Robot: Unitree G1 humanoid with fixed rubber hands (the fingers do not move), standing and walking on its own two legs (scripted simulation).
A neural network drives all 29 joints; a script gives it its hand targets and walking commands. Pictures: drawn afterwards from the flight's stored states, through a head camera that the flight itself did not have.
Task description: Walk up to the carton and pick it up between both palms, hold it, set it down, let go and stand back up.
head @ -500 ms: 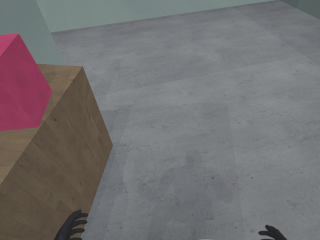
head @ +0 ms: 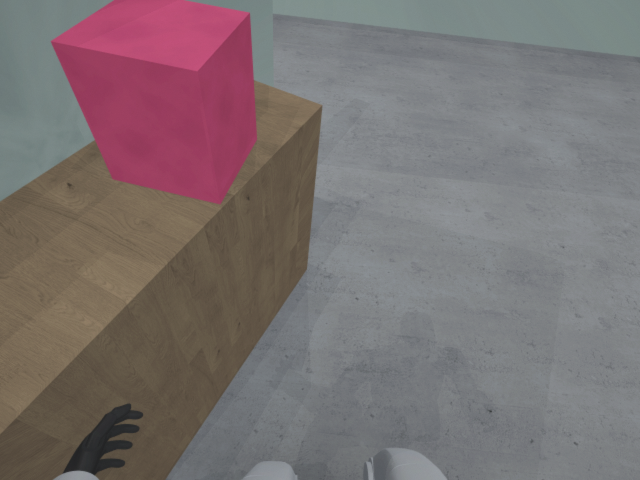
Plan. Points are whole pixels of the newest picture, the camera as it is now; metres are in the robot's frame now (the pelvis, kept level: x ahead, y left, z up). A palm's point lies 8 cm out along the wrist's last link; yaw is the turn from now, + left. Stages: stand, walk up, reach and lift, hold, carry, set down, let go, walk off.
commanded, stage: walk up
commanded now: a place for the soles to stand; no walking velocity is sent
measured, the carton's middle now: (176, 101) +0.69 +0.25 +0.07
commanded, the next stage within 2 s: none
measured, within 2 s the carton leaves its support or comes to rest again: neither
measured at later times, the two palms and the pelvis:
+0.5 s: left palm (154, 462) +0.16 +0.21 -0.06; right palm (578, 367) +0.27 -0.39 -0.09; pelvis +0.13 -0.10 +0.01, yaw +13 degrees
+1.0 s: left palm (139, 478) +0.15 +0.24 -0.11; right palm (495, 284) +0.42 -0.31 -0.09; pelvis +0.21 -0.07 -0.01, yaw +27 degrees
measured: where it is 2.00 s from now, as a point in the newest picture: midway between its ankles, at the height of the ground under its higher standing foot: (346, 414)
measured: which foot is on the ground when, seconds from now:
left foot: down 0.00-0.36, up 0.38-0.82, down 0.84-1.00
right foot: up 0.00-0.30, down 0.32-0.84, up 0.86-1.00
